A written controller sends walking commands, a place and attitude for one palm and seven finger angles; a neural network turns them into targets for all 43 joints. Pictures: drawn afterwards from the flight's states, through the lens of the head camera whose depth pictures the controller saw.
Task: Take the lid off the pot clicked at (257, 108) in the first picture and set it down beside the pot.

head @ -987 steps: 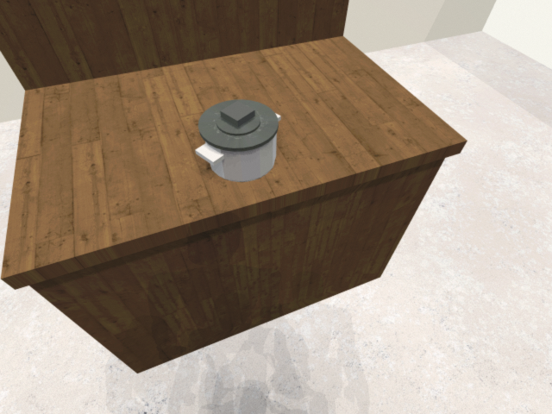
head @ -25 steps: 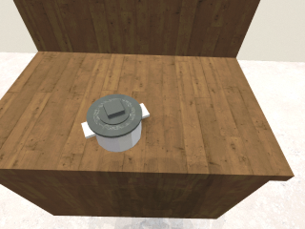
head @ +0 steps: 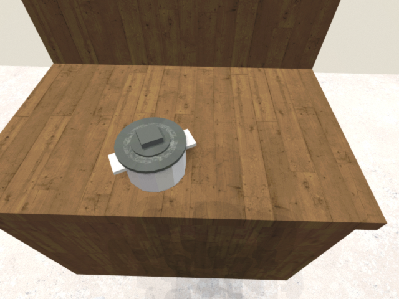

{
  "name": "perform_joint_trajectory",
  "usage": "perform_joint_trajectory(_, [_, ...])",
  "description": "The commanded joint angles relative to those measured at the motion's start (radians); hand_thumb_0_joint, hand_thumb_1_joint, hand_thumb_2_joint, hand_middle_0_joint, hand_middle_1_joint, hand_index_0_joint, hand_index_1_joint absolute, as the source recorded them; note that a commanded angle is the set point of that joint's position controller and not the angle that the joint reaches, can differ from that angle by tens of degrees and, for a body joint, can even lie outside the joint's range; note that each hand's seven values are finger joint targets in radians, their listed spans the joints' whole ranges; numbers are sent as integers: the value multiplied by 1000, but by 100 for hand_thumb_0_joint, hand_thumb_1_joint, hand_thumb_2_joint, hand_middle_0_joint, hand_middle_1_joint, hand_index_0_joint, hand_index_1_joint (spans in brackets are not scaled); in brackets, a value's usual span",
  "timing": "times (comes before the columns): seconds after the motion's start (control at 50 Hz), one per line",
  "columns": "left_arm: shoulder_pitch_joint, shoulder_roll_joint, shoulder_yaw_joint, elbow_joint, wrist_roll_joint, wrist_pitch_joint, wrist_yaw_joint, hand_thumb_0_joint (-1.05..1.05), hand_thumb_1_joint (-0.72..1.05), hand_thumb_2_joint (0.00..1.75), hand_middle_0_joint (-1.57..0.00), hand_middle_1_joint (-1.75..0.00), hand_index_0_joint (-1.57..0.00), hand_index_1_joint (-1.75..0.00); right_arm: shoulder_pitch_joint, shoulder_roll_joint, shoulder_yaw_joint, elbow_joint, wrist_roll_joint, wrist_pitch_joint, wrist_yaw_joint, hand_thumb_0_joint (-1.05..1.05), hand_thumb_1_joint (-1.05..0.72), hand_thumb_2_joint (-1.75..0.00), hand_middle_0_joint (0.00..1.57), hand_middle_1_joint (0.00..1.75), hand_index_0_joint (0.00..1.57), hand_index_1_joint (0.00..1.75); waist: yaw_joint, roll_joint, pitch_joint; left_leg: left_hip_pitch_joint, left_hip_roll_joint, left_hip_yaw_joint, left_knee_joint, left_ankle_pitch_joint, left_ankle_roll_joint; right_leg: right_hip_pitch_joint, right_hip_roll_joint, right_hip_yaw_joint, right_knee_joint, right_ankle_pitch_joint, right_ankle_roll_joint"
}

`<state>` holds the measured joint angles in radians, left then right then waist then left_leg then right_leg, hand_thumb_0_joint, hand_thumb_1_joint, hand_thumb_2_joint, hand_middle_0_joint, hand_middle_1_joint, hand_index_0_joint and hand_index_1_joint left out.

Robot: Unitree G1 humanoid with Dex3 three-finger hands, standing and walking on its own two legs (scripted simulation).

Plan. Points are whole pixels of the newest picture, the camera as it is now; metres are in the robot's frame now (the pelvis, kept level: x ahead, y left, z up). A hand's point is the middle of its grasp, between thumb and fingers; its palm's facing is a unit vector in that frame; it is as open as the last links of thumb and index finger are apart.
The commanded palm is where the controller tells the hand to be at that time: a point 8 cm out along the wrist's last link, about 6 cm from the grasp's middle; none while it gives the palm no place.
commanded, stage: lift the closed hand beside the body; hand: left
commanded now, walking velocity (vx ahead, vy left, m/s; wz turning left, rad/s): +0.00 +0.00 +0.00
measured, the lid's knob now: (149, 135) +0.42 +0.13 +0.09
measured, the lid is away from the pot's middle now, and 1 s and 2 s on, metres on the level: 0.00 0.00 0.00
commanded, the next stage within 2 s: raise the hand higher, near the body in 0.48 s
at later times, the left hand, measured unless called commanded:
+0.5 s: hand out of the picture +0.12 +0.19 -0.01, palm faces +0.27 -0.89 -0.37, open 3.1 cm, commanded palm +0.08 +0.23 +0.03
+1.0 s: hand (84, 270) +0.16 +0.20 +0.05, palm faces +0.26 -0.88 -0.40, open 3.1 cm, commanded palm +0.11 +0.23 +0.09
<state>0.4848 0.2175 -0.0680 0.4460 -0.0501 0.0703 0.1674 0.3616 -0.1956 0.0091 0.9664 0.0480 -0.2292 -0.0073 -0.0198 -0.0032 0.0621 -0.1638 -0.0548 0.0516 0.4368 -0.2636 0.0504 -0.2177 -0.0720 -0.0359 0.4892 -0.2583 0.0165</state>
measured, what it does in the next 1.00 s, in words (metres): stands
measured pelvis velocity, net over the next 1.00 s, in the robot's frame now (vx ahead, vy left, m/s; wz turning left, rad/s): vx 0.02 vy -0.03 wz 0.01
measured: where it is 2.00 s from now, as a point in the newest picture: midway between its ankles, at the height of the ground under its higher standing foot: outside the picture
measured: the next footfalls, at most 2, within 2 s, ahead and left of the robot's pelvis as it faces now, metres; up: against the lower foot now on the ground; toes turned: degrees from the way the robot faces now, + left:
none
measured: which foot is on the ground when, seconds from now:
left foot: down 0.00-1.00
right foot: down 0.00-1.00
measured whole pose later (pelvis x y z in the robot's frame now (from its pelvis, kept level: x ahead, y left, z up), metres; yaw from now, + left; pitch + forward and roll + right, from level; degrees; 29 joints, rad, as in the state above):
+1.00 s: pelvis +0.02 -0.03 +0.00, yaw +0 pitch +0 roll +0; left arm 0.68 0.26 0.16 -0.30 -0.01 -0.08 0.07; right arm 0.15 -0.23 -0.03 0.65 0.01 -0.11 -0.06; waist 0.07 0.05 0.04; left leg -0.14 0.01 0.02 0.42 -0.28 0.01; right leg -0.16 0.00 -0.07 0.41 -0.24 -0.01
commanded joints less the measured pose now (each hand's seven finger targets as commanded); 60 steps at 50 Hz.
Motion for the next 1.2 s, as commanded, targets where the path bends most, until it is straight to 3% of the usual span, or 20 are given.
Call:
perform_joint_trajectory(0.0, [-20,-1,41,-217,61,-78,-7,0,90,90,-55,-68,-55,-68,-192,-179,-67,-234,-38,-63,38,0,-90,-90,20,30,20,30,19,-123,-68,-65,62,-127,-80,196,-45,-6,70,-65,-72,97,-44])
perform_joint_trajectory(0.04, [188,75,161,-337,58,-97,-10,0,90,90,-64,-78,-64,-78,-235,-160,-83,-305,-40,-33,42,0,-90,-90,20,30,20,30,82,-42,-154,-60,67,-104,-89,220,-60,80,63,-58,-69,85,-48])
perform_joint_trajectory(0.08, [301,37,154,-416,47,-105,-27,0,90,90,-73,-88,-73,-88,-271,-144,-89,-380,-36,2,44,0,-90,-90,20,30,20,30,82,-26,-125,-85,60,-84,-86,196,-56,82,58,-56,-68,70,-47])
perform_joint_trajectory(0.14, [238,74,212,-401,43,-120,-41,0,90,90,-86,-102,-86,-102,-288,-149,-101,-440,-21,66,29,0,-90,-90,20,30,20,30,45,-50,-6,-130,56,-53,-60,84,-46,-9,60,-48,-103,31,-43])
perform_joint_trajectory(0.16, [184,78,208,-462,38,-136,-47,0,90,90,-90,-107,-90,-107,-287,-148,-93,-468,-20,78,24,0,-90,-90,20,30,20,30,39,-6,-3,-126,51,-43,-53,57,-44,-22,57,-39,-112,16,-41])
perform_joint_trajectory(0.2, [96,115,224,-608,30,-163,-50,0,90,90,-99,-116,-99,-116,-276,-144,-80,-504,-27,82,12,0,-90,-90,20,30,20,30,38,84,-84,-73,44,-35,-42,67,-35,-3,55,-21,-118,26,-39])
perform_joint_trajectory(0.24, [53,147,246,-666,27,-164,-44,0,90,90,-108,-126,-108,-126,-272,-145,-70,-517,-35,92,-2,0,-90,-90,20,30,20,30,24,73,-118,-35,43,-36,-25,87,-28,-11,56,-14,-133,48,-33])
perform_joint_trajectory(0.28, [50,102,200,-637,27,-156,-48,0,90,90,-117,-136,-117,-136,-285,-140,-59,-521,-39,101,-13,0,-90,-90,20,30,20,30,14,52,-86,-23,43,-32,-15,105,-21,-30,55,-10,-145,69,-31])
perform_joint_trajectory(0.34, [64,146,238,-696,28,-158,-47,0,90,90,-130,-150,-130,-150,-294,-142,-56,-520,-43,99,-25,0,-90,-90,20,30,20,30,31,56,-136,16,42,-35,-12,132,-17,5,50,-5,-149,91,-30])
perform_joint_trajectory(0.44, [142,169,289,-674,31,-150,-47,0,90,90,-130,-150,-130,-150,-312,-136,-57,-487,-48,94,-37,0,-90,-90,20,30,20,30,53,-25,-122,20,47,-41,-19,179,-9,35,50,-11,-151,142,-23])
perform_joint_trajectory(0.46, [159,134,262,-692,27,-154,-54,0,90,90,-130,-150,-130,-150,-308,-126,-57,-489,-46,92,-39,0,-90,-90,20,30,20,30,51,-34,-124,21,51,-38,-18,185,-6,44,45,-12,-148,150,-20])
perform_joint_trajectory(0.5, [164,163,283,-747,30,-163,-55,0,90,90,-130,-150,-130,-150,-318,-125,-56,-483,-48,81,-39,0,-90,-90,20,30,20,30,63,7,-145,36,51,-38,-22,210,-5,59,42,-8,-144,172,-20])
perform_joint_trajectory(0.64, [222,184,332,-759,34,-174,-64,0,90,90,-130,-150,-130,-150,-342,-115,-65,-459,-47,73,-48,0,-90,-90,20,30,20,30,75,-39,-106,48,56,-35,-21,225,-1,44,45,-7,-160,186,-14])
perform_joint_trajectory(0.72, [226,183,326,-862,33,-197,-68,0,90,90,-130,-150,-130,-150,-339,-115,-64,-469,-45,56,-52,0,-90,-90,20,30,20,30,86,33,-146,71,60,-29,-28,260,-1,67,40,-10,-147,219,-15])
perform_joint_trajectory(0.76, [247,147,301,-874,34,-198,-72,0,90,90,-130,-150,-130,-150,-332,-107,-63,-474,-44,54,-51,0,-90,-90,20,30,20,30,82,16,-129,65,65,-32,-28,275,-3,69,42,-20,-141,231,-18])
perform_joint_trajectory(0.82, [218,183,334,-862,35,-204,-72,0,90,90,-130,-150,-130,-150,-334,-118,-69,-467,-46,59,-55,0,-90,-90,20,30,20,30,80,-12,-116,65,64,-30,-30,268,0,57,45,-15,-147,238,-15])
perform_joint_trajectory(0.9, [215,170,317,-962,35,-215,-75,0,90,90,-130,-150,-130,-150,-327,-115,-60,-486,-44,54,-54,0,-90,-90,20,30,20,30,88,72,-145,83,70,-32,-37,322,-6,82,43,-20,-137,263,-21])
perform_joint_trajectory(0.98, [240,179,338,-955,39,-216,-75,0,90,90,-130,-150,-130,-150,-334,-116,-64,-481,-46,58,-54,0,-90,-90,20,30,20,30,92,13,-132,79,76,-36,-40,340,-6,82,49,-28,-138,280,-21])
perform_joint_trajectory(1.08, [209,193,344,-1031,41,-224,-72,0,90,90,-130,-150,-130,-150,-327,-116,-56,-490,-46,52,-50,0,-90,-90,20,30,20,30,93,63,-153,83,83,-44,-38,364,-11,91,49,-26,-131,271,-25])
perform_joint_trajectory(1.18, [201,192,352,-1050,41,-228,-71,0,90,90,-130,-150,-130,-150,-325,-116,-53,-490,-46,52,-45,0,-90,-90,20,30,20,30,95,44,-140,78,92,-52,-44,368,-15,83,52,-31,-131,252,-25])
